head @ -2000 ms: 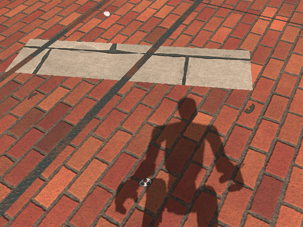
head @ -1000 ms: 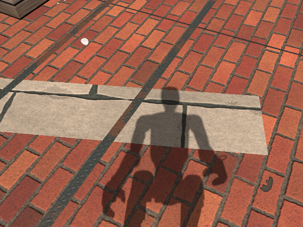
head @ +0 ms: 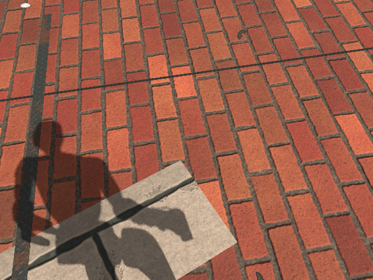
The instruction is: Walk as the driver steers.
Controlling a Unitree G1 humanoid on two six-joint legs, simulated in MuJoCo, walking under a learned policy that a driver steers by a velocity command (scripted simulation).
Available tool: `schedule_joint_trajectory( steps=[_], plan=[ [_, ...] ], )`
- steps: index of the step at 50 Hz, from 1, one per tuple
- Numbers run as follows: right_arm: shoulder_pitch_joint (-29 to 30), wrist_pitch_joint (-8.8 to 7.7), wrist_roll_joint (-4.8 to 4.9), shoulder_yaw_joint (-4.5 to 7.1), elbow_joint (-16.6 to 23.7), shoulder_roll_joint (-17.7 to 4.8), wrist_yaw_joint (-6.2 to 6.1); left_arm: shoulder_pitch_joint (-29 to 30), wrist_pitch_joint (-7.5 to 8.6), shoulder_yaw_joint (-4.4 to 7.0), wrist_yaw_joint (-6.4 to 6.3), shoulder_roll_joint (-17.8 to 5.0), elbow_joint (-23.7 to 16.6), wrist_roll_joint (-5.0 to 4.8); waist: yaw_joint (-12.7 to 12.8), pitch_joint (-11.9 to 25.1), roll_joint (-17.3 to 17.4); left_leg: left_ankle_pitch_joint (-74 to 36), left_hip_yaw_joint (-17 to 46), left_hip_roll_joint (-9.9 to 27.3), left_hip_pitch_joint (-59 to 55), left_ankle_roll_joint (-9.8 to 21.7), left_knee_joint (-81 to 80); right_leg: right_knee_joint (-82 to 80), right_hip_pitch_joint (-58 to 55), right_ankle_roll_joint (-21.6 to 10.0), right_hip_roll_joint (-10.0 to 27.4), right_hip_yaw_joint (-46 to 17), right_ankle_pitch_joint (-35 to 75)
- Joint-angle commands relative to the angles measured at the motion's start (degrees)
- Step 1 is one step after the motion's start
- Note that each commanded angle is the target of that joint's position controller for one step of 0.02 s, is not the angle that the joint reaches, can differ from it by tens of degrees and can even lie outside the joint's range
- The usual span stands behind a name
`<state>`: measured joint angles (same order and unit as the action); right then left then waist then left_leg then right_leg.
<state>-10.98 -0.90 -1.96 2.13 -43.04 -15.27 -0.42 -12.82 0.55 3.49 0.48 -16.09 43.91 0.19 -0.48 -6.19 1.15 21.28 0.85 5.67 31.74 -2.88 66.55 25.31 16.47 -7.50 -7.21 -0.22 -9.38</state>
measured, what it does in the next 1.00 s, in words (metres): walks ahead: left foot, then right foot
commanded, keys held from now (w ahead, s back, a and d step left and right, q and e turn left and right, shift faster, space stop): e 0.22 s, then no key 0.72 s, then w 0.06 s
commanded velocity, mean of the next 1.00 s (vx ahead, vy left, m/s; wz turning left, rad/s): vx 0.05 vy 0.00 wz -0.27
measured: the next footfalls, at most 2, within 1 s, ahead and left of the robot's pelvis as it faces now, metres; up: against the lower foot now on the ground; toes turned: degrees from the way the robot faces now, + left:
left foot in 0.38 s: +0.21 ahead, +0.12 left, +0.00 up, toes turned -14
right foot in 0.72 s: +0.10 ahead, -0.07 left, +0.00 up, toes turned -9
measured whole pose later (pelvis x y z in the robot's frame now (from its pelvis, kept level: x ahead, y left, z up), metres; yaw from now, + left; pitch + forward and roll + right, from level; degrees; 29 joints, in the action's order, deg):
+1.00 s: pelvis +0.11 +0.03 +0.01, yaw -14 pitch -2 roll +0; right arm -14.2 1.1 -0.8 0.6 -54.9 -14.6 -0.5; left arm -12.6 -0.5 -0.3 -1.7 -13.6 57.3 0.5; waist -1.3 -1.2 0.8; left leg 10.9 0.6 -1.2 11.8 1.1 23.9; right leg 22.7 5.4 -1.9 -2.9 -4.0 -15.2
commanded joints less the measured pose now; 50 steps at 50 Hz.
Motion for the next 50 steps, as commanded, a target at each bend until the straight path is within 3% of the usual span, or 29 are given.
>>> schedule_joint_trajectory(
  steps=[1, 9, 14, 16, 18, 19, 20, 21, 22, 23, 24, 26, 30, 33, 35, 36, 37, 38, 39, 40, 42, 47, 48, 50],
  plan=[
    [-8.2, 1.48, -0.07, 1.31, 1.1, -4.4, -0.11, -1.9, 1.15, 2.40, -0.21, -8.9, -3.3, 0.13, -1.9, 11.3, -2.5, -3.7, -0.6, -1.1, -1.2, -0.7, -2.5, -5.2, -6.5, -7.4, 14.5, -11.5, 46.7],
    [3.3, 2.15, 0.55, 1.07, 5.0, -5.6, -0.66, -7.9, -0.50, 2.63, -1.29, -9.2, -2.4, 0.39, 2.4, 9.2, -5.3, -8.0, 1.9, -3.1, 4.1, -0.1, -14.2, -3.1, -12.6, -5.2, 14.6, -19.1, 37.4],
    [4.5, 1.47, 1.45, 0.72, 5.5, -6.1, -1.09, -8.3, -1.43, 2.60, -1.56, -9.2, -2.5, 1.09, 3.2, 8.0, -6.3, -3.5, 2.0, -5.7, -0.5, 1.9, -22.2, 1.3, -14.9, -5.1, 15.3, -22.3, 42.2],
    [2.9, 1.12, 1.77, 0.63, 5.3, -6.2, -1.31, -6.8, -1.69, 2.42, -1.64, -9.0, -2.7, 1.04, 2.5, 7.6, -6.9, -3.0, 1.7, -6.5, -6.6, 3.1, -28.6, 2.8, -13.4, -3.5, 14.5, -23.3, 41.0],
    [-1.6, 0.34, 1.21, 0.62, 4.2, -5.9, -1.72, -3.2, -1.54, 2.00, -1.86, -8.8, -3.3, -0.15, -1.1, 7.7, -6.0, -12.9, 1.8, -6.2, -18.8, 4.6, -43.0, 6.4, -8.4, 0.2, 11.4, -23.4, 33.8],
    [-3.6, -0.24, 0.56, 1.02, 4.2, -8.4, -2.27, -3.9, -1.05, 1.22, -1.90, -6.6, -4.2, -0.59, -1.1, 10.9, -0.1, -24.5, 9.1, 1.8, -27.3, 6.8, -46.4, 12.5, -4.6, 3.2, 8.3, -20.3, 23.1],
    [-1.3, 0.11, 0.92, 1.60, 5.8, -13.2, -2.35, -9.4, -1.09, 0.67, -2.10, -4.1, -4.4, -0.57, 2.1, 12.5, 11.7, -52.6, 23.9, 15.9, -33.5, 14.6, -45.3, 22.9, 4.3, 5.9, -1.6, -11.0, -13.6],
    [-5.0, 0.72, 2.08, 0.96, 4.1, -10.1, -1.81, -10.3, -2.15, 1.59, -2.50, -7.8, -2.9, 0.91, 0.7, 15.5, 10.7, -58.4, 28.7, 19.8, -29.8, 21.1, -44.5, 30.7, 4.1, 6.4, -2.5, -7.9, -31.0],
    [-4.2, 0.66, 2.06, 0.28, 4.1, -7.9, -1.37, -8.8, -2.66, 1.83, -2.38, -8.3, -2.0, 1.32, 1.0, 11.7, 5.5, -53.9, 24.7, 16.7, -27.3, 21.0, -45.2, 35.5, 5.2, 6.8, -1.3, -9.1, -28.5],
    [-1.5, 0.66, 1.82, -0.18, 4.1, -6.2, -1.29, -6.9, -3.05, 1.68, -2.06, -7.5, -1.2, 1.21, 1.5, 9.2, 3.1, -46.5, 19.3, 12.6, -24.6, 18.3, -46.0, 36.2, 5.1, 7.5, -0.2, -9.7, -24.5],
    [1.0, 0.83, 1.34, -0.54, 4.3, -5.6, -1.44, -5.9, -3.46, 1.48, -1.66, -6.8, -1.1, 0.73, 2.4, 8.0, 4.4, -40.1, 15.2, 9.2, -23.0, 15.4, -47.4, 34.1, 4.4, 8.1, 0.7, -9.7, -21.7],
    [2.0, 0.75, 0.79, -0.53, 3.5, -6.1, -1.58, -5.8, -3.92, 0.80, -0.94, -5.6, -0.1, 0.26, 2.5, 7.8, 8.0, -38.5, 10.1, 5.0, -22.3, 13.2, -47.9, 29.5, 2.1, 9.5, 0.6, -7.8, -18.5],
    [-0.5, 0.80, 0.93, -0.35, 1.3, -7.0, -1.00, -2.5, -4.43, -0.59, -0.98, -3.7, 1.1, 0.03, 0.6, 9.2, 8.3, -32.8, 9.5, 4.6, -24.2, 13.3, -47.6, 15.0, -2.7, 9.8, 2.6, -3.8, -18.1],
    [-1.1, 1.44, 0.86, 0.14, -0.1, -8.0, -0.58, -2.1, -4.31, -1.01, -1.37, -3.9, 2.8, -0.13, 0.5, 9.0, 8.9, -26.6, 11.2, 4.4, -23.2, 13.0, -47.1, 4.5, -6.6, 8.4, 3.5, -1.6, -12.0],
    [-1.1, 1.76, 1.15, 0.11, -0.9, -7.8, -0.57, -2.8, -3.41, -1.43, -1.72, -3.8, 4.4, 0.41, 1.6, 8.1, 6.5, -21.1, 11.0, 3.4, -18.6, 10.0, -46.3, -6.9, -13.2, 6.8, 4.8, -2.7, -1.2],
    [-1.7, 1.50, 1.28, -0.14, -0.9, -6.8, -0.47, -1.8, -2.67, -1.35, -2.01, -5.5, 4.3, 1.25, 1.0, 8.5, 3.6, -17.0, 11.0, 2.9, -15.2, 7.6, -45.9, -7.6, -16.4, 5.8, 8.9, -7.8, 0.8],
    [-3.0, 1.28, 1.64, -0.32, -0.6, -5.6, -0.15, 0.6, -2.17, -0.91, -2.20, -8.8, 4.1, 1.53, -1.6, 7.4, -2.9, -11.4, 6.9, -1.4, -14.4, 5.9, -45.1, -6.6, -13.5, 3.9, 13.9, -13.4, 3.4],
    [-2.2, 1.57, 1.76, -0.66, -1.9, -4.5, -0.19, 2.6, -1.77, -1.53, -1.84, -6.6, 4.9, 0.70, -1.6, 6.1, -5.9, -8.9, 4.1, -3.8, -21.4, 5.1, -46.1, -7.8, -4.4, 2.7, 15.1, -13.8, -1.2],
    [-1.5, 1.73, 1.49, -0.54, -2.8, -4.9, -0.29, 3.7, -1.32, -2.23, -1.71, -4.7, 5.2, 0.68, -1.5, 4.5, -5.5, -10.5, 4.4, -3.5, -24.3, 4.7, -46.0, -8.9, -1.7, 3.4, 13.8, -13.3, -5.0],
    [-1.5, 1.71, 1.39, -0.31, -3.7, -5.5, -0.28, 3.2, -1.02, -2.36, -1.83, -4.5, 6.1, 0.71, -1.1, 3.7, -5.3, -12.3, 4.8, -2.9, -24.9, 4.9, -45.9, -9.4, -1.3, 4.1, 12.5, -12.1, -5.9],
    [-2.5, 1.49, 1.19, -0.10, -5.3, -6.0, -0.11, 1.4, -0.64, -2.45, -2.31, -4.9, 8.1, 0.51, -1.1, 3.4, -5.9, -15.1, 5.3, -1.9, -24.6, 5.4, -46.0, -9.3, -2.9, 4.6, 11.4, -11.0, -3.3],
    [-3.2, 1.27, 1.35, -0.48, -9.3, -4.9, -0.32, -0.1, -0.42, -2.74, -2.45, -4.3, 11.5, 0.27, -0.6, 3.1, -2.8, -14.7, 5.3, -1.8, -23.4, 4.8, -47.4, -9.2, -5.1, 4.0, 11.4, -10.4, -1.7],
    [-3.5, 1.36, 1.29, -0.55, -10.0, -4.7, -0.28, -1.1, -0.44, -2.72, -2.46, -4.4, 12.2, 0.32, -0.3, 4.2, -2.9, -10.1, 4.7, -2.6, -23.8, 4.8, -47.0, -10.1, -5.2, 3.6, 11.0, -10.6, -7.9],
    [-2.9, 1.65, 0.83, -0.14, -10.3, -5.2, -0.04, -2.7, -0.96, -1.60, -2.37, -7.0, 13.1, 0.39, 0.5, 2.2, -5.5, 3.7, 1.4, -6.3, -18.9, 5.6, -41.2, -11.6, -3.8, 0.8, 11.3, -13.5, -26.5]
  ],
)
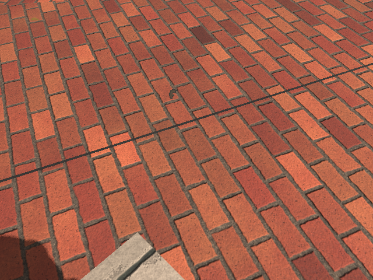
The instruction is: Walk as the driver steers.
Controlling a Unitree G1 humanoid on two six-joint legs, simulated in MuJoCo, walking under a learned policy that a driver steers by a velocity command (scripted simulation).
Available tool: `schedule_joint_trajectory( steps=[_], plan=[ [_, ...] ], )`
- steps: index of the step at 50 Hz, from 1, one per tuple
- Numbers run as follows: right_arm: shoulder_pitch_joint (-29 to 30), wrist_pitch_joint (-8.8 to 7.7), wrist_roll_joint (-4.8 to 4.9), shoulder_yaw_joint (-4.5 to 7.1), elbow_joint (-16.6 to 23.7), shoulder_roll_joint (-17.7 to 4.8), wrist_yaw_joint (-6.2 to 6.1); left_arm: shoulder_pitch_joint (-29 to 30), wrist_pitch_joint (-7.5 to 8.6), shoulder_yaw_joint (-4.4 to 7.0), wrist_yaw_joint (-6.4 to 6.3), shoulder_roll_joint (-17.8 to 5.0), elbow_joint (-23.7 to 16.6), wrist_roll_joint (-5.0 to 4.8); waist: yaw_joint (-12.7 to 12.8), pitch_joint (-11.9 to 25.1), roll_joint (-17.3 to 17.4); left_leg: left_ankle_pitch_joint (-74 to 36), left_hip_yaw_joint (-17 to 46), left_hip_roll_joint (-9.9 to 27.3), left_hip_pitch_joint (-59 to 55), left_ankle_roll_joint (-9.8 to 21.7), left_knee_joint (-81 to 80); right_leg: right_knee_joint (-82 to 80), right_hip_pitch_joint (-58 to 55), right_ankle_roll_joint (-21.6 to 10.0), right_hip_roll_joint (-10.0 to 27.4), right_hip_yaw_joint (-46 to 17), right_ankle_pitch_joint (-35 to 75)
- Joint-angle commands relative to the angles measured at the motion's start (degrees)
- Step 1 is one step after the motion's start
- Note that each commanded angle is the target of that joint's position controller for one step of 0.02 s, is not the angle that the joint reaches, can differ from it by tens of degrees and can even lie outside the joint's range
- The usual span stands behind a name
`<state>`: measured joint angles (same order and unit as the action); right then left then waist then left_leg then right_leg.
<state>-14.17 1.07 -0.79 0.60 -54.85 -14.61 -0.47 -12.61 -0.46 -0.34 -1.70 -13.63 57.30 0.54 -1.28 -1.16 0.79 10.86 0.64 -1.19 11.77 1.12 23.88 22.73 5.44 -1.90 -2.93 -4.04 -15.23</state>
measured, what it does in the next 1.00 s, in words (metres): walks ahead: right foot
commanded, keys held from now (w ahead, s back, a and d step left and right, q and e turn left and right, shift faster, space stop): w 1.00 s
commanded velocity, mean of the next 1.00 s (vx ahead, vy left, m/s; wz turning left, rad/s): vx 0.41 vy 0.00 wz -0.01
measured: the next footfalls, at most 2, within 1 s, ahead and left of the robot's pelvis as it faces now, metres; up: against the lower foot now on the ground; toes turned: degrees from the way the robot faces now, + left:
right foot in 0.70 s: +0.45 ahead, -0.04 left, +0.00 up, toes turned -3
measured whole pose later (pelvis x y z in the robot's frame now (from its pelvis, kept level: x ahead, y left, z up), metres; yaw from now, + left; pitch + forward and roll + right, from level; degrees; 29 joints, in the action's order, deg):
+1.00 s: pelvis +0.44 +0.01 +0.00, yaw +0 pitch -1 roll -1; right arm -8.9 -1.8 -2.0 2.2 -54.0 -13.1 1.7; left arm -23.4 5.4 2.0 0.1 -11.5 61.4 0.6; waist 1.2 -2.4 1.9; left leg 7.6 0.1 6.8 35.8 2.2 54.4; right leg 13.4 2.7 -6.7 -6.3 5.3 -10.4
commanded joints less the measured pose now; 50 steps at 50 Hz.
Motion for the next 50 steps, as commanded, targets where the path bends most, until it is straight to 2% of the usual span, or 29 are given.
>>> schedule_joint_trajectory(
  steps=[1, 2, 3, 5, 8, 10, 11, 12, 13, 14, 15, 16, 18, 21, 25, 29, 32, 33, 34, 35, 36, 37, 38, 39, 40, 42, 44, 46, 50],
  plan=[
    [1.7, -0.21, -0.67, 1.44, 2.0, -5.8, 0.28, -4.2, -0.19, 2.69, -0.07, -10.4, -0.1, 0.13, 2.4, -5.2, -6.4, 17.2, 0.3, -0.7, 6.2, 1.8, 5.3, -11.7, 7.5, -6.7, 9.3, -13.5, -28.5],
    [3.1, -0.35, -1.05, 1.19, 2.7, -4.5, 0.58, -5.1, -0.21, 3.25, 0.00, -11.5, 0.2, 0.19, 3.1, -7.7, -8.7, 15.8, -2.2, -1.5, 10.1, 1.7, 9.6, -14.5, 7.2, -9.0, 13.0, -18.1, -32.6],
    [3.7, -0.69, -1.34, 1.03, 3.1, -3.8, 0.76, -5.0, -0.06, 3.61, 0.02, -11.5, 0.2, 0.24, 3.3, -9.3, -9.8, 13.0, -2.7, -0.1, 12.9, 1.9, 13.9, -16.5, 6.9, -10.9, 16.3, -21.4, -32.7],
    [4.4, -1.80, -1.17, 1.45, 3.9, -5.0, 1.03, -5.2, 0.86, 3.76, 0.28, -10.3, 0.3, 0.73, 3.2, -9.1, -8.4, 13.6, -1.4, 2.4, 17.3, 2.4, 18.3, -17.1, 3.3, -12.4, 18.2, -22.3, -25.5],
    [3.4, -3.47, -0.53, 1.80, 4.2, -5.0, 1.60, -4.7, 2.32, 4.18, 0.68, -10.0, 0.9, 0.37, 1.7, -7.4, -7.6, 11.2, -2.8, 2.6, 12.0, 3.1, 11.8, -14.1, 2.5, -11.0, 15.6, -15.9, -15.0],
    [-5.1, -3.99, -0.17, 2.04, 1.1, -3.7, 1.47, -1.9, 2.60, 4.32, 0.89, -9.7, 0.3, -0.11, -2.8, -5.5, -5.6, 5.1, -5.9, -0.5, -5.2, 3.3, 1.9, -8.3, 11.5, -8.6, 11.7, -9.9, -11.2],
    [-11.7, -4.35, -0.36, 2.77, -1.3, -5.3, 0.97, -1.4, 2.97, 3.93, 0.99, -8.2, -0.2, 0.27, -5.1, -3.6, -1.4, 6.7, -2.3, 0.6, -15.8, 3.4, -0.9, -0.8, 18.1, -7.2, 8.8, -6.6, -8.7],
    [-18.9, -4.88, -1.11, 4.06, -2.5, -10.6, 0.28, 0.1, 3.54, 2.55, 1.55, -3.5, -2.2, 0.11, -7.7, -0.4, 12.5, 22.2, 19.0, 14.3, -23.4, 6.5, -11.8, 18.3, 26.6, -4.1, 1.5, 1.9, -8.9],
    [-23.0, -4.45, -0.41, 4.79, -4.5, -13.8, 0.60, 1.2, 3.75, 3.02, 1.85, -5.2, -3.7, 0.86, -7.1, -1.1, 16.5, 31.2, 37.5, 23.1, -22.0, 11.0, -18.5, 30.2, 34.3, -3.9, -2.3, 3.8, -16.6],
    [-16.7, -4.23, -0.57, 3.88, -3.0, -10.3, 0.64, 1.5, 3.65, 3.48, 2.09, -7.3, -3.4, 1.69, -3.1, -5.7, 7.1, 32.9, 34.4, 22.8, -16.1, 11.6, -17.6, 37.4, 35.4, -4.9, 2.3, 0.3, -13.0],
    [-11.2, -4.62, -0.53, 3.24, -1.0, -7.8, 0.89, 1.1, 3.88, 3.25, 2.82, -6.1, -2.6, 1.35, -0.8, -7.6, 3.1, 28.1, 28.9, 20.1, -12.1, 10.7, -17.5, 38.5, 34.7, -5.1, 4.6, -0.1, -7.0],
    [-8.6, -5.07, -0.50, 2.91, -0.2, -6.7, 0.90, 0.2, 4.14, 3.02, 3.32, -5.0, -2.0, 1.01, 0.6, -7.1, 2.3, 20.9, 23.2, 17.4, -10.8, 9.4, -18.3, 37.7, 33.1, -4.5, 6.1, 0.7, -2.8],
    [-9.1, -6.01, -0.29, 2.20, -0.9, -5.1, 0.65, 0.3, 3.86, 2.96, 3.84, -4.8, -1.5, 1.76, 1.0, -5.1, 3.0, 5.5, 14.9, 13.9, -11.9, 8.1, -18.0, 36.8, 31.5, -2.9, 7.0, 2.9, 2.4],
    [-14.4, -6.54, 0.09, 1.67, -3.5, -4.3, 0.52, 3.5, 3.10, 2.80, 3.95, -4.0, -2.7, 1.65, 0.5, -4.0, 3.6, -13.5, 8.6, 12.6, -15.0, 8.5, -16.0, 36.2, 34.6, -1.1, 6.8, 5.7, 4.8],
    [-16.5, -6.37, -0.09, 1.04, -4.9, -3.3, 0.20, 13.3, 2.80, 1.96, 3.97, -2.4, -6.8, 1.32, -1.1, -6.4, 3.8, -22.7, 4.4, 11.0, -13.1, 9.0, -16.2, 26.3, 35.6, 0.4, 5.8, 8.8, 8.3],
    [-17.2, -6.52, -0.23, 1.01, -6.0, -4.0, -0.11, 18.5, 2.97, 1.26, 3.82, -1.7, -9.6, 0.66, -1.7, -7.3, 4.9, -28.9, 2.5, 11.6, -12.6, 8.9, -16.4, 14.0, 28.8, -1.1, 3.7, 11.1, 11.8],
    [-14.5, -6.69, -0.19, 1.27, -6.2, -5.0, -0.37, 13.9, 3.39, 2.08, 2.96, -3.6, -9.3, 0.63, 1.7, -4.6, 4.9, -45.9, 1.1, 13.1, -15.8, 7.9, -10.1, 10.5, 20.5, -4.4, 1.4, 11.1, 9.8],
    [-13.5, -6.57, -0.31, 1.48, -6.1, -5.6, -0.51, 8.1, 3.70, 2.74, 2.51, -4.7, -7.6, 0.62, 4.2, -1.4, 5.1, -52.9, 0.5, 13.1, -17.0, 7.2, -3.5, 9.9, 15.0, -5.6, -0.1, 10.9, 8.0],
    [-12.4, -6.22, -0.27, 1.62, -5.9, -5.9, -0.52, -0.8, 4.14, 3.54, 2.01, -5.9, -4.6, 0.60, 7.7, 3.2, 4.3, -54.0, -0.5, 12.0, -16.1, 6.3, 6.6, 6.9, 5.9, -6.8, -1.3, 11.1, 8.5],
    [-12.2, -6.08, -0.03, 1.47, -5.4, -5.6, -0.35, -9.5, 4.57, 4.59, 1.34, -8.0, -2.1, 1.43, 11.0, 7.7, 2.7, -42.7, -1.5, 10.1, -8.1, 5.6, 19.5, 4.9, -6.9, -8.4, 2.9, 6.6, 6.8],
    [-15.7, -6.01, 0.80, 0.46, -3.7, -0.8, 0.14, -16.5, 4.66, 6.04, 0.83, -13.6, -1.4, 2.86, 10.1, 15.2, -6.9, -12.7, -4.4, 4.2, 6.6, 4.2, 40.1, 3.1, -20.8, -12.9, 19.4, -15.2, -3.2],
    [-18.7, -5.83, 1.19, 1.22, -4.4, -1.1, 0.55, -14.3, 3.80, 6.23, 1.61, -13.4, -1.5, 1.41, 7.6, 18.8, -11.8, 18.7, 0.6, -4.2, 19.5, 3.8, 54.8, -7.2, -24.3, -19.0, 26.7, -39.3, -8.3],
    [-13.0, -5.62, 0.08, 2.06, -3.0, -4.4, 0.32, -6.5, 3.71, 5.79, 1.93, -10.8, -2.6, -0.11, 5.0, 8.6, -5.4, 13.4, 3.4, 0.7, 24.4, 4.9, 55.7, -9.2, -15.8, -16.9, 24.0, -31.6, -13.3],
    [-8.6, -5.98, -0.18, 2.08, -1.8, -4.0, 0.66, -1.8, 4.14, 4.77, 2.16, -6.7, -3.6, -0.38, 4.1, 2.4, -2.7, 8.4, 2.9, 2.9, 24.1, 5.1, 52.6, -11.4, -6.9, -15.6, 21.9, -23.7, -10.7],
    [-7.3, -5.94, -0.16, 2.04, -1.7, -2.7, 0.82, -0.1, 4.71, 4.12, 2.20, -4.3, -3.3, 0.00, 2.0, -1.3, -1.1, 6.2, 2.7, 4.9, 21.3, 5.0, 48.8, -13.3, -0.2, -13.6, 19.2, -17.9, -4.5],
    [-8.6, -4.50, -1.38, 1.81, -2.0, -0.6, 1.43, -1.4, 5.78, 3.17, 1.82, -1.8, -1.4, 0.25, -0.8, -2.0, -2.2, 5.1, 2.6, 6.5, 15.6, 3.7, 43.8, -14.6, 6.2, -11.2, 15.6, -10.2, 4.8],
    [-7.7, -3.55, -1.49, 1.86, -1.6, 0.1, 1.88, -4.8, 6.76, 3.27, 1.74, -2.9, 0.0, 0.14, -1.4, -2.0, -2.5, 3.9, 1.2, 6.8, 16.2, 2.8, 41.3, -15.4, 6.6, -11.4, 14.4, -6.6, 10.9],
    [-2.7, -2.94, -1.51, 2.01, 0.3, -0.5, 2.11, -6.9, 6.99, 3.48, 1.70, -4.4, 0.7, 0.06, -1.0, -3.4, -2.6, 0.2, -0.1, 7.7, 20.6, 1.7, 37.4, -17.1, 5.8, -11.3, 13.7, -4.2, 11.7],
    [7.9, -3.04, -0.90, 1.83, 4.1, -0.7, 2.33, -11.3, 6.65, 3.00, 1.68, -4.0, 1.6, -0.12, 1.6, -5.0, -2.6, -8.0, -2.7, 7.7, 25.5, 0.1, 25.5, -17.5, 1.8, -9.6, 11.6, -0.6, 19.3]
  ],
)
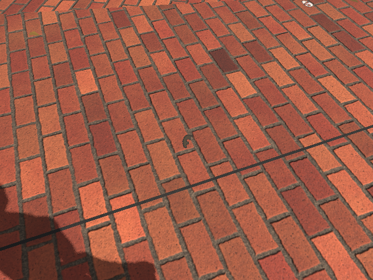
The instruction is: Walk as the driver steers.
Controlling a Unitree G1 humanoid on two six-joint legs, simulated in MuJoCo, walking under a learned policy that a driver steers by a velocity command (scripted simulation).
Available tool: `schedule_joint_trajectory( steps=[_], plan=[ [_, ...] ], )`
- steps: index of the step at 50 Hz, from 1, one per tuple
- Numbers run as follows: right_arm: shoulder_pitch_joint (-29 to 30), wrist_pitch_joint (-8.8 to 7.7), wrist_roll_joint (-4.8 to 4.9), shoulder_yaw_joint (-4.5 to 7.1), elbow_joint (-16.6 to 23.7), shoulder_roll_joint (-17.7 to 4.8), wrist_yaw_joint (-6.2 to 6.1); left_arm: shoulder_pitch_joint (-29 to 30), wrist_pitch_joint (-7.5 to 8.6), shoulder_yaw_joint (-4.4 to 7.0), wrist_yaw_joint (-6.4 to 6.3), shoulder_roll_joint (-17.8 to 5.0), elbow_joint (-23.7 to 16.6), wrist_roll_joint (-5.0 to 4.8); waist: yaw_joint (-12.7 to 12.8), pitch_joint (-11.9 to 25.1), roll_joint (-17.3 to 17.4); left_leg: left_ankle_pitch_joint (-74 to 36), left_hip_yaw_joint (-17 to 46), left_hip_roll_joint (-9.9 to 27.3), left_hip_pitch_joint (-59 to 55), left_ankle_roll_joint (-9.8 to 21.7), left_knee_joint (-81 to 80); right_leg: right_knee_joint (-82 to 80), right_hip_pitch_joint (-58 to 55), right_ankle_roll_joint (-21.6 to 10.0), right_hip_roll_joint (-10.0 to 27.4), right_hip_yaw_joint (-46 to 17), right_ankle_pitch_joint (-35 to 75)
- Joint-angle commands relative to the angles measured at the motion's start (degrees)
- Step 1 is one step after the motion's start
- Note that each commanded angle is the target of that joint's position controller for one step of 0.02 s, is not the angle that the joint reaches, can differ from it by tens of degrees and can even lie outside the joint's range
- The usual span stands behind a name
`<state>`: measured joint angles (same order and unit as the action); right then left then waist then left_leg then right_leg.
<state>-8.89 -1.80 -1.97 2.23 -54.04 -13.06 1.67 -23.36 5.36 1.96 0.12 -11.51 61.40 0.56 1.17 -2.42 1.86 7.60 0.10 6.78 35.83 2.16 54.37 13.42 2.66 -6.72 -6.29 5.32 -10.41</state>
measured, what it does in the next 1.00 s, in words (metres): walks ahead: left foot, then right foot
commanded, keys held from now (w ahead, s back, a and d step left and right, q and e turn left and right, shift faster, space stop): w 0.82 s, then w+q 0.18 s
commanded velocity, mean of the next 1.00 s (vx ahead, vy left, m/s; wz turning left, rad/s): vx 0.50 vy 0.00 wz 0.03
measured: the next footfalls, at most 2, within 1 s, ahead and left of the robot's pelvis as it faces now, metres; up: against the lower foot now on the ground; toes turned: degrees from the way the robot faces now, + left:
left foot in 0.26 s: +0.32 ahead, +0.11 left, +0.00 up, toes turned +4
right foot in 0.80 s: +0.62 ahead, -0.07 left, +0.00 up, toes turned -5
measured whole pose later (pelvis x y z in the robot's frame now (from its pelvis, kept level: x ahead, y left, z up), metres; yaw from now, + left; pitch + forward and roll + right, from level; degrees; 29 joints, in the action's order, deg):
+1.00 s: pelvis +0.57 -0.01 +0.00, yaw +3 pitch -1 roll +0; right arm -15.6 -2.4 -1.6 3.5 -56.7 -12.5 0.8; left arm -16.1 5.6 3.2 -0.3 -11.5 57.5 1.1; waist -0.5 -2.7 2.1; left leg 15.1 1.0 3.2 28.4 4.4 64.2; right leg 19.6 9.6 -5.5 -2.9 8.7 -10.0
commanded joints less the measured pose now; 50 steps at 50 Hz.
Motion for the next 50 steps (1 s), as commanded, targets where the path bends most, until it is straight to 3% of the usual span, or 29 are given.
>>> schedule_joint_trajectory(
  steps=[1, 5, 8, 10, 11, 12, 13, 14, 15, 16, 17, 18, 19, 21, 24, 29, 34, 37, 38, 39, 40, 41, 42, 43, 44, 46, 48, 50],
  plan=[
    [4.6, -0.29, 0.48, -0.02, 3.9, -1.8, 0.23, -1.6, 0.81, 0.60, -0.19, -6.0, -2.2, -0.15, -0.2, -3.7, -3.9, -6.4, -2.8, -0.8, 0.9, -1.1, -8.1, -7.8, 3.6, -4.2, 14.6, -9.1, 16.8],
    [11.2, -0.53, 0.76, -0.53, 6.2, -1.4, 0.08, -6.4, 0.63, 0.36, -0.71, -6.0, -0.6, 0.21, 2.2, -3.6, -4.9, -8.6, -4.8, -3.0, 0.8, -0.3, -16.6, -5.9, -3.6, -3.7, 15.6, -8.0, 23.8],
    [13.6, -1.07, 0.70, -0.39, 7.7, -2.1, -0.08, -7.6, 0.25, 0.44, -1.28, -6.5, 0.3, 0.90, 2.3, -3.9, -5.3, -4.7, -5.0, -4.1, 1.3, 1.5, -20.2, -2.7, -10.1, -4.5, 17.9, -8.2, 30.5],
    [10.3, -1.62, 0.72, 0.07, 7.2, -3.0, -0.43, -5.7, 0.17, 0.66, -1.60, -7.4, 0.2, 1.11, -0.2, -2.4, -5.9, 0.1, -5.8, -6.4, -4.8, 3.5, -22.8, 2.5, -11.5, -3.6, 18.4, -7.0, 42.8],
    [5.4, -1.92, 0.68, 0.60, 5.7, -3.9, -0.85, -4.9, 0.13, 0.84, -1.64, -8.0, 0.1, 1.19, -2.3, 0.2, -6.5, 2.3, -6.3, -8.3, -11.0, 4.6, -23.9, 8.1, -11.4, -2.9, 18.2, -6.5, 50.2],
    [-3.4, -2.40, 0.50, 1.34, 2.8, -4.9, -1.36, -3.9, -0.05, 0.90, -1.49, -8.2, 0.0, 0.98, -6.0, 4.6, -5.6, 0.5, -6.9, -9.7, -21.1, 6.1, -27.5, 17.7, -9.7, -2.0, 16.8, -5.1, 51.5],
    [-13.5, -2.92, -0.63, 2.45, 0.0, -7.7, -2.00, -2.9, 0.09, 0.58, -1.32, -7.6, -1.0, 0.36, -10.0, 10.2, -4.1, 0.0, -1.2, -4.1, -36.5, 8.5, -28.2, 30.7, 0.4, -1.0, 15.0, -4.0, 39.7],
    [-20.9, -2.92, -2.08, 4.30, -0.8, -14.4, -2.41, -8.1, 0.17, -0.62, -0.54, -1.9, -2.9, -1.97, -9.0, 19.4, 7.4, 4.4, 24.8, 14.2, -55.6, 16.0, -29.7, 53.9, 20.9, 1.9, 6.5, 0.0, 8.2],
    [-18.3, -1.98, 0.05, 4.19, -1.0, -12.8, -1.57, -7.8, 0.06, 0.71, -0.51, -5.6, -1.9, -0.90, -8.0, 20.7, 5.6, 5.4, 39.7, 17.5, -55.1, 18.7, -37.4, 63.6, 29.8, 1.5, 1.7, -6.5, -18.7],
    [-11.0, -1.80, 1.29, 3.55, -0.1, -10.4, -1.37, -2.2, -0.13, 1.37, -0.57, -6.9, -3.6, -0.04, -5.0, 9.9, 2.2, 9.2, 30.0, 14.9, -46.1, 16.6, -38.8, 64.2, 34.1, 0.9, 6.1, -8.7, -13.8],
    [-6.6, -2.14, 1.35, 2.52, 0.7, -6.3, -1.09, 1.4, 0.19, 1.22, -0.27, -6.1, -4.6, 0.22, -3.9, 4.1, -0.3, 7.1, 23.3, 12.6, -37.6, 14.7, -41.5, 60.9, 33.5, 0.9, 8.2, -8.6, -9.4],
    [-5.0, -2.56, 1.15, 1.84, 0.4, -3.9, -1.10, 2.4, -0.11, 1.29, -0.11, -4.9, -4.7, 0.39, -2.0, 0.8, -0.6, 3.5, 17.9, 9.6, -31.7, 12.3, -43.4, 57.2, 31.0, 1.1, 9.9, -8.3, -7.2],
    [-5.0, -2.94, 1.29, 1.21, -0.6, -2.1, -1.33, 1.8, -0.91, 1.22, 0.14, -4.0, -4.7, 1.30, -0.3, -0.5, 0.4, 0.0, 13.6, 7.2, -27.4, 10.5, -44.6, 54.3, 28.0, 1.7, 11.0, -8.1, -6.1],
    [-8.0, -3.89, 1.17, 1.03, -2.2, -2.1, -1.50, 0.8, -2.17, 1.04, 0.83, -2.2, -4.4, 1.79, 0.8, -0.1, 1.0, -6.3, 9.6, 5.4, -25.4, 10.0, -45.4, 52.1, 25.8, 2.8, 11.0, -6.8, -4.8],
    [-11.4, -4.44, 1.29, 1.41, -3.5, -4.5, -1.54, 6.8, -3.03, 1.16, 1.29, -2.7, -6.9, 1.77, 0.7, -1.7, 1.0, -9.9, 6.1, 4.3, -26.2, 10.3, -47.3, 47.0, 31.0, 4.3, 12.3, -5.1, 0.2],
    [-16.2, -4.29, 1.32, 0.86, -4.7, -4.1, -1.58, 19.4, -2.83, 0.42, 1.57, -2.1, -11.4, 0.89, -2.3, -3.4, 1.6, -16.2, 2.2, 2.1, -29.5, 8.8, -47.8, 30.3, 32.6, 5.6, 11.6, -2.0, 9.4],
    [-20.9, -3.93, 0.76, 0.91, -6.5, -4.8, -2.31, 26.2, -2.39, 0.26, 1.32, -2.9, -14.1, 0.70, -4.4, -3.9, 2.1, -21.8, 2.2, 5.0, -39.1, 9.1, -45.3, 21.6, 32.8, 3.7, 9.7, -0.9, 8.8],
    [-19.3, -3.63, 0.33, 1.26, -6.7, -5.8, -2.90, 23.2, -1.61, 0.89, 0.96, -4.1, -13.9, 0.74, -1.8, -2.5, 2.4, -35.4, 1.1, 6.3, -42.6, 8.0, -38.8, 17.9, 26.8, 1.0, 7.3, -0.3, 2.3],
    [-18.5, -3.51, 0.27, 1.41, -6.7, -6.3, -2.95, 18.1, -1.25, 1.43, 0.60, -4.9, -12.3, 0.81, 0.4, 0.2, 2.7, -42.3, 0.4, 5.8, -42.4, 7.2, -32.7, 16.4, 20.3, -0.1, 5.4, 0.4, 0.6],
    [-17.5, -3.27, 0.53, 1.36, -6.5, -6.2, -2.82, 8.7, -0.69, 2.17, 0.12, -5.9, -9.1, 1.16, 4.4, 4.8, 1.0, -42.6, -1.5, 3.7, -39.7, 6.1, -22.3, 12.7, 9.1, -1.5, 4.0, 1.1, 2.9],
    [-17.2, -3.35, 1.12, 0.83, -5.0, -4.9, -2.60, -1.5, -0.14, 3.40, -0.54, -9.6, -6.6, 2.51, 7.8, 11.4, -2.4, -27.9, -3.0, 1.3, -28.7, 5.0, -7.3, 12.3, -6.3, -4.3, 12.7, -8.2, 0.2],
    [-24.0, -3.32, 3.62, -0.28, -3.7, 1.0, -1.82, -6.6, -0.36, 5.06, -0.60, -16.0, -6.0, 3.21, 5.7, 19.6, -15.7, 11.1, -6.2, -9.5, -7.2, 2.1, 16.4, 7.5, -23.4, -13.3, 30.4, -37.0, -4.0],
    [-20.7, -3.12, 2.12, 1.26, -4.4, -4.5, -2.07, -2.0, -1.37, 4.65, -0.19, -13.3, -6.7, 1.07, 4.9, 17.9, -8.1, 20.8, 2.2, -9.4, -1.2, 3.1, 22.3, 2.4, -19.3, -12.6, 29.8, -42.6, -7.0],
    [-15.6, -3.12, 1.80, 1.59, -2.8, -4.8, -2.00, 5.1, -1.35, 3.71, -0.08, -10.2, -8.0, 0.44, 2.4, 8.5, -5.6, 15.8, 3.2, -6.0, 1.0, 3.5, 21.5, 1.4, -10.5, -10.3, 27.9, -32.2, -7.3],
    [-13.2, -3.26, 1.75, 1.45, -2.3, -3.8, -1.83, 8.4, -0.81, 2.74, 0.15, -6.5, -8.4, 0.66, 1.1, 4.1, -3.1, 11.7, 3.2, -3.9, -0.7, 3.6, 18.2, -1.1, -3.1, -8.2, 25.5, -25.8, -3.0],
    [-14.0, -1.77, 0.40, 1.51, -3.0, -1.9, -1.35, 9.2, 0.12, 1.67, -0.33, -3.0, -7.1, 0.51, -1.9, 0.6, -4.6, 8.8, 3.2, -1.8, -5.9, 2.8, 12.9, -3.8, 5.3, -3.7, 21.0, -15.8, 2.8],
    [-14.6, -0.35, 0.01, 1.55, -3.1, -0.5, -0.68, 6.3, 1.20, 1.59, -0.56, -3.3, -5.9, 0.44, -2.8, 0.6, -5.0, 7.4, 2.6, -2.0, -7.1, 2.2, 11.8, -4.9, 6.7, -3.0, 20.3, -11.8, 7.3],
    [-11.2, 0.51, 0.05, 1.66, -1.6, -0.4, -0.25, 4.6, 1.81, 1.91, -0.69, -4.9, -5.4, 0.29, -3.1, -0.7, -4.9, 4.0, 2.0, -1.2, -3.3, 1.7, 10.1, -6.2, 6.2, -2.6, 20.0, -8.1, 9.3]
  ],
)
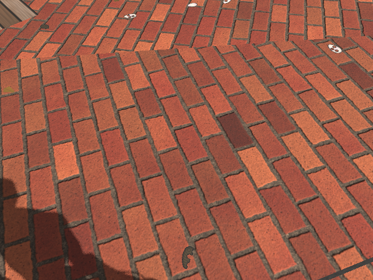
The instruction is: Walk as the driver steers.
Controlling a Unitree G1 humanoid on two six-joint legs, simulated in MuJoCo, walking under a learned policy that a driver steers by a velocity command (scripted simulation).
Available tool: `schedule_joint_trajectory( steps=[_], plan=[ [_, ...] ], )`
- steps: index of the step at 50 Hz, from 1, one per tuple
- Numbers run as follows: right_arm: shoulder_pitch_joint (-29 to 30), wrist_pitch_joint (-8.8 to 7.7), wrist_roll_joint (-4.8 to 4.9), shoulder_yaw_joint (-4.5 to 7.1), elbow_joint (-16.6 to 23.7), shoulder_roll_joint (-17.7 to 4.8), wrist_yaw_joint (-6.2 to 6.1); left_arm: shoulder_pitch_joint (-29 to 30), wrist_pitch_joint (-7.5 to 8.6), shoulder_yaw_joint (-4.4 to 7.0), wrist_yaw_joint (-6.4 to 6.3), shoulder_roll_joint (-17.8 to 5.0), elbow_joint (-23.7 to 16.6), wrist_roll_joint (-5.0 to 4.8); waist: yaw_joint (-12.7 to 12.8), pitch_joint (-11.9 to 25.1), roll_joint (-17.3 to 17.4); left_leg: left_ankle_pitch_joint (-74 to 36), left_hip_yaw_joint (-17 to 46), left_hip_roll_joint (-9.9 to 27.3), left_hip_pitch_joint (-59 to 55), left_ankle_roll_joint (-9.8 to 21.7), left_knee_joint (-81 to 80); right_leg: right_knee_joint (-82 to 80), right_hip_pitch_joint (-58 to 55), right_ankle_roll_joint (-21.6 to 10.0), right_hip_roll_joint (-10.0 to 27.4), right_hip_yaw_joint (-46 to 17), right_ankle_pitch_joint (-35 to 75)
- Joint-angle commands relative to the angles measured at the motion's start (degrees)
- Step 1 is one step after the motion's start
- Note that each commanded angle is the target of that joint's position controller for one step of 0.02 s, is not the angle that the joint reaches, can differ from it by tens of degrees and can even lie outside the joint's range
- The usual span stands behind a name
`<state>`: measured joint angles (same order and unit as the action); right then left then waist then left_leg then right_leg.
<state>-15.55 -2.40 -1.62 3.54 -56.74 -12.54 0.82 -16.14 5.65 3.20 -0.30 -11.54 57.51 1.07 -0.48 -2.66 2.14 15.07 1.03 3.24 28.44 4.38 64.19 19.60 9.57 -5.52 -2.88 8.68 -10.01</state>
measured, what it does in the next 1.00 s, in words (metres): walks ahead, turning left: left foot, then right foot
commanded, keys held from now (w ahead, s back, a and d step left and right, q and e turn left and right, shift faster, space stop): w+q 0.56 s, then w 0.44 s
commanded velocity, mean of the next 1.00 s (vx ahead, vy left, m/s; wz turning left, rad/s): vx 0.50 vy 0.00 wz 0.39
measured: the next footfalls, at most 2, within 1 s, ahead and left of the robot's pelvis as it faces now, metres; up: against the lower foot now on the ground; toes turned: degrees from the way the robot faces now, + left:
left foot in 0.36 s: +0.32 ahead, +0.11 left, +0.00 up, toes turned +17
right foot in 0.90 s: +0.68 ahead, +0.08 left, +0.00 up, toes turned +22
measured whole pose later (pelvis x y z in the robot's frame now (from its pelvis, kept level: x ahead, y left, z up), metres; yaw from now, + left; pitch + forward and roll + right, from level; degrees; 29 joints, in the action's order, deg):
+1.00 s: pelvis +0.54 +0.10 -0.01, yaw +25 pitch +0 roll +0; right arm -21.8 -3.7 -0.9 3.0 -54.2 -14.8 -0.1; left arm -8.5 3.6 2.5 0.7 -13.8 46.4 1.5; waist -2.2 -3.0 1.3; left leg 22.2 3.6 -5.0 13.4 5.4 63.5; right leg 30.5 20.8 -4.3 -2.2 4.1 -10.0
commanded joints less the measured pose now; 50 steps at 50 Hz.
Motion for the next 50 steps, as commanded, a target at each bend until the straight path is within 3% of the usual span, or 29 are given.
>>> schedule_joint_trajectory(
  steps=[1, 7, 12, 15, 16, 17, 18, 19, 20, 21, 22, 23, 24, 25, 28, 34, 39, 41, 42, 43, 44, 45, 46, 47, 48, 49, 50],
  plan=[
    [-2.1, 1.36, -0.23, 0.36, 2.0, -1.1, 0.75, -3.4, 1.62, 0.71, -0.33, -5.1, -1.4, -0.13, -1.1, -1.1, -5.1, -5.6, 0.8, 2.6, 6.3, -0.7, -1.0, -12.8, -1.3, -3.5, 16.4, -9.9, 9.8],
    [10.3, 1.08, 0.22, -0.53, 7.0, -0.2, 1.61, -7.3, 1.53, 0.27, -0.88, -4.9, -0.7, -0.20, 1.2, -3.3, -5.4, -15.7, -3.8, 1.7, 8.8, -1.4, -18.0, -12.5, -5.2, -1.6, 14.7, -1.2, 18.9],
    [16.2, 0.85, -0.18, -0.86, 10.3, -0.6, 1.90, -11.7, 0.61, 0.49, -1.87, -6.2, 1.0, 0.12, 2.5, -3.8, -5.7, -11.9, -8.8, -0.8, 7.3, 1.6, -27.0, -7.8, -14.5, -1.3, 17.3, 2.9, 32.2],
    [10.8, 0.95, -0.42, 0.10, 9.4, -2.4, 1.54, -10.1, -0.31, 1.12, -2.43, -8.5, 0.6, 0.44, -0.7, 0.2, -8.2, -3.3, -11.6, -5.7, -1.0, 5.3, -28.1, 3.9, -17.8, -0.9, 18.2, 5.6, 55.2],
    [6.2, 0.83, -0.47, 0.74, 8.1, -3.4, 1.39, -9.4, -0.85, 1.41, -2.37, -9.3, 0.1, 0.56, -2.6, 2.9, -8.5, -1.0, -11.8, -7.6, -5.9, 6.8, -29.4, 11.9, -17.6, -1.1, 18.4, 5.9, 57.5],
    [-0.6, 0.41, -0.77, 1.66, 6.1, -5.0, 1.11, -8.7, -1.32, 1.62, -2.07, -10.0, -0.5, 0.37, -5.6, 6.6, -7.4, -1.7, -10.8, -9.0, -15.1, 8.4, -33.7, 23.2, -13.9, -0.4, 18.0, 6.4, 52.5],
    [-8.5, 0.14, -1.59, 3.34, 4.4, -9.4, 0.43, -7.3, -1.30, 1.51, -1.64, -9.6, -2.3, -0.01, -9.6, 11.2, -2.7, 1.5, 0.0, -2.2, -28.3, 11.7, -38.1, 40.2, -2.2, 1.4, 16.3, 6.7, 35.8],
    [-6.5, 0.77, -0.72, 4.93, 5.9, -15.5, 0.00, -7.8, -0.69, 0.73, -0.30, -4.0, -6.9, -0.99, -5.4, 15.7, 13.6, 0.1, 33.3, 15.4, -46.1, 21.4, -43.6, 64.1, 25.1, 5.4, 2.1, 4.0, -18.2],
    [-7.5, 1.65, 0.36, 4.73, 6.2, -15.5, -0.21, -1.1, 0.16, 1.28, 0.14, -8.3, -8.9, -0.40, -7.1, 15.8, 2.1, -2.2, 38.3, 16.3, -45.2, 22.3, -48.4, 67.4, 32.7, 4.8, 2.2, -9.1, -17.3],
    [-4.1, 1.68, 0.64, 4.05, 6.0, -13.1, -0.79, 2.1, 0.97, 0.86, 0.40, -7.1, -10.2, -0.90, -5.3, 8.7, -0.5, -4.4, 30.2, 15.6, -39.3, 20.1, -49.1, 64.1, 35.4, 4.2, 5.9, -10.8, -12.1],
    [-1.7, 1.32, 0.84, 3.23, 5.9, -9.7, -0.87, 0.9, 1.37, 0.82, 0.26, -7.1, -9.6, -1.00, -2.4, 3.6, -4.8, -10.9, 24.9, 13.2, -30.9, 17.1, -50.4, 57.3, 32.2, 4.2, 8.1, -10.5, -8.9],
    [0.3, 0.73, 1.02, 2.66, 6.1, -8.1, -1.12, 1.2, 0.70, 0.95, 0.10, -7.0, -9.8, -0.08, -0.2, 1.8, -5.7, -16.0, 20.5, 10.0, -26.0, 14.9, -50.7, 52.7, 28.8, 4.8, 9.4, -11.0, -8.5],
    [1.6, 0.15, 1.30, 2.23, 6.5, -7.2, -1.33, -0.4, -0.54, 0.81, 0.14, -6.4, -9.4, 1.10, 1.4, 1.9, -5.0, -19.9, 17.0, 7.6, -22.5, 14.0, -51.2, 50.3, 25.0, 5.7, 9.7, -10.8, -8.2],
    [1.3, -0.51, 1.55, 2.04, 6.5, -7.2, -1.27, -1.1, -1.70, 0.80, 0.35, -6.1, -9.5, 1.66, 2.0, 2.4, -4.1, -22.5, 15.4, 6.3, -21.1, 13.6, -51.3, 48.2, 23.3, 6.4, 9.7, -10.7, -8.2],
    [-1.9, -1.54, 1.73, 2.51, 6.2, -9.8, -0.98, 2.4, -3.45, 0.55, 0.89, -5.4, -11.6, 1.79, 1.8, 1.7, -2.2, -25.3, 13.3, 3.9, -19.0, 12.9, -52.3, 41.7, 24.7, 8.3, 9.6, -9.0, -4.9],
    [-9.5, -1.68, 1.56, 1.81, 4.8, -8.7, -0.83, 14.1, -3.64, -0.13, 1.61, -5.4, -15.7, 1.18, -3.1, 0.5, 0.9, -29.5, 11.3, 2.7, -26.2, 7.8, -52.7, 25.9, 29.4, 7.7, 8.8, -7.3, 8.5],
    [-13.1, -1.75, 0.68, 1.25, 3.8, -9.0, -1.59, 21.6, -2.85, -0.77, 2.10, -5.7, -18.6, 0.63, -5.6, -1.0, 1.6, -33.2, 11.8, 4.9, -33.8, 7.5, -51.0, 17.0, 29.7, 5.2, 6.4, -6.0, 9.2],
    [-12.3, -1.89, 0.36, 1.26, 3.6, -9.9, -1.96, 20.7, -2.40, -0.65, 2.10, -6.5, -19.1, 0.49, -4.1, -1.5, 2.2, -37.6, 11.9, 6.4, -35.0, 6.9, -49.4, 13.8, 26.3, 3.3, 5.2, -6.1, 6.3],
    [-10.7, -2.05, 0.33, 1.28, 3.8, -10.4, -2.09, 17.4, -2.18, -0.40, 1.89, -7.1, -18.4, 0.42, -2.1, -0.8, 2.5, -43.5, 11.0, 6.4, -34.2, 5.9, -47.2, 11.9, 21.1, 2.2, 4.0, -5.9, 4.2],
    [-9.7, -2.23, 0.25, 1.38, 3.9, -11.1, -2.10, 12.7, -1.97, 0.12, 1.43, -8.1, -16.9, 0.31, 0.0, 1.3, 3.0, -51.3, 10.3, 6.1, -33.6, 5.0, -42.9, 11.0, 14.4, 1.1, 2.0, -5.3, 1.7],
    [-8.9, -2.29, 0.17, 1.40, 3.7, -11.5, -1.86, 4.8, -1.59, 0.77, 0.80, -9.2, -14.3, 0.23, 3.6, 5.2, 1.8, -54.9, 8.7, 4.4, -32.8, 4.2, -34.1, 8.0, 5.5, -0.1, 0.4, -4.6, 2.0],
    [-8.4, -2.52, 0.54, 1.09, 4.2, -10.7, -1.62, -4.4, -1.03, 1.52, 0.04, -11.1, -12.0, 1.05, 7.7, 10.5, -0.3, -45.6, 7.1, 2.1, -25.2, 3.4, -22.1, 6.7, -8.2, -2.1, 5.1, -9.0, 2.8],
    [-11.7, -2.78, 2.31, 0.03, 6.2, -6.1, -1.21, -11.5, -0.87, 2.79, -0.54, -16.8, -11.5, 2.53, 7.8, 18.7, -9.8, -20.9, 3.1, -4.8, -10.4, 1.2, -2.5, 5.1, -23.3, -7.1, 20.3, -30.6, -4.2],
    [-15.6, -2.62, 2.37, 0.53, 5.4, -7.2, -1.17, -10.0, -1.82, 3.17, 0.28, -17.2, -10.3, 1.27, 4.7, 20.5, -17.3, 13.9, 3.6, -11.5, 0.7, 0.7, 9.4, -3.0, -25.4, -12.2, 27.2, -51.2, -2.5],
    [-12.5, -2.14, 0.64, 0.80, 5.2, -9.1, -1.36, -3.5, -2.23, 2.31, 0.80, -13.0, -11.6, -0.05, 2.5, 10.8, -8.6, 10.2, 6.0, -6.9, 4.9, 1.2, 12.5, -3.9, -17.0, -11.5, 25.2, -45.2, -8.6],
    [-7.9, -2.18, 0.18, 0.48, 6.0, -8.2, -0.89, 0.7, -2.05, 1.31, 1.06, -9.0, -12.2, -0.33, 2.1, 4.7, -3.4, 6.1, 5.4, -4.5, 5.2, 1.0, 9.9, -5.5, -9.3, -10.3, 22.5, -36.8, -8.2],
    [-6.0, -2.01, 0.26, 0.24, 6.7, -6.9, -0.49, 2.3, -1.77, 0.72, 1.05, -7.2, -11.8, 0.08, 0.8, 1.4, -2.9, 4.1, 4.6, -2.5, 4.2, 0.9, 6.0, -7.6, -4.2, -8.3, 19.4, -30.9, -5.5]
  ],
)
Keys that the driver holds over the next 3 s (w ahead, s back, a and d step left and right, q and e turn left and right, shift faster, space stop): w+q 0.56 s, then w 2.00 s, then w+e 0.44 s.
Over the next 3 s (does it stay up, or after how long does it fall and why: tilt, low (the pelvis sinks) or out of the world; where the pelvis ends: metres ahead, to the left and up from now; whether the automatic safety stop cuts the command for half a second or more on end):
stays up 1.47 0.57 -0.01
